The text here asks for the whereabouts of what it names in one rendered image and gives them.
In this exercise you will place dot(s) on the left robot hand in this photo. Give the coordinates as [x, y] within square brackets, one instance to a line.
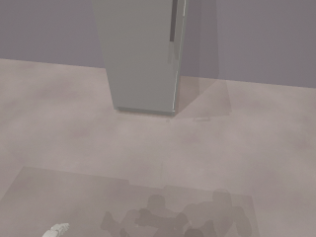
[57, 230]

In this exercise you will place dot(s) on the fridge door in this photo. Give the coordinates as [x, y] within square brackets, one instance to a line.
[141, 62]

